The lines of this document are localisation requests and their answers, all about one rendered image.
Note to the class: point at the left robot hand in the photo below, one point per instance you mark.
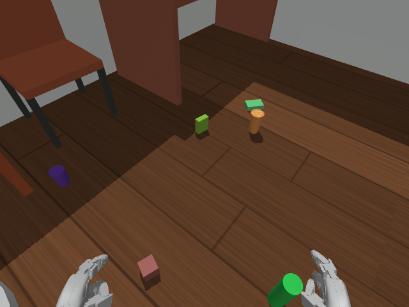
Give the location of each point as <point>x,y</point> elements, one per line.
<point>78,293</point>

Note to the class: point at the right robot hand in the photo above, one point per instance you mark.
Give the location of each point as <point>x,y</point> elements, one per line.
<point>332,289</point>

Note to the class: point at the chair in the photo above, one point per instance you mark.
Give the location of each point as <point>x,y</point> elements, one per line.
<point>35,57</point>

